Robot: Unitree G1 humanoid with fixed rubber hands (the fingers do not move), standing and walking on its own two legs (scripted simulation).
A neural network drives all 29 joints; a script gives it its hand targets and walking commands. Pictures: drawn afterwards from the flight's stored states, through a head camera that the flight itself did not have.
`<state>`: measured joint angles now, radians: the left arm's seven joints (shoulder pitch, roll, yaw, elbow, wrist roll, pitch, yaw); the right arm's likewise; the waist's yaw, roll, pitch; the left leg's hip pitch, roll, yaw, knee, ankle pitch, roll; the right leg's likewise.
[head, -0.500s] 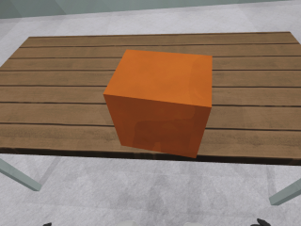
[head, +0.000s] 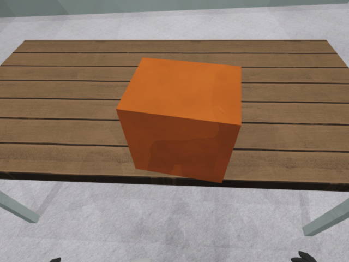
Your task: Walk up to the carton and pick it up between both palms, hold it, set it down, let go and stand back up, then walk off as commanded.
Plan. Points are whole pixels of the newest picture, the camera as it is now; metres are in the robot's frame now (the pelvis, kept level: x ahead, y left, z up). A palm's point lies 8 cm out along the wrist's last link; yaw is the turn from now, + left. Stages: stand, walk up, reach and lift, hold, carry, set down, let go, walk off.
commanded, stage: walk up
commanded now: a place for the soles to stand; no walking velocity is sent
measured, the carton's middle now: (183, 122) +0.45 +0.00 +0.03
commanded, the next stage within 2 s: none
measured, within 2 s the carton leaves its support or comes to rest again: neither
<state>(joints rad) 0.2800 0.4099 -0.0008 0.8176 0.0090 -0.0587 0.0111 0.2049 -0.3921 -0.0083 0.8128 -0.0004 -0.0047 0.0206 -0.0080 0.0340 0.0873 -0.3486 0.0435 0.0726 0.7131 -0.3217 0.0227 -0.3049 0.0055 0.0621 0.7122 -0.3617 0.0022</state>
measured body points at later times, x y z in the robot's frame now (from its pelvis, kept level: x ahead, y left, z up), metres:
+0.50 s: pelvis -0.01 +0.00 +0.00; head +0.00 -0.01 +0.45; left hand +0.08 +0.32 -0.10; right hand +0.10 -0.31 -0.11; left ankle +0.04 +0.11 -0.72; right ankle +0.01 -0.14 -0.72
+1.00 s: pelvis -0.05 +0.00 +0.00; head -0.02 -0.01 +0.45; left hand +0.03 +0.32 -0.10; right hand +0.06 -0.31 -0.12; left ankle +0.03 +0.11 -0.71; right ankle +0.01 -0.14 -0.72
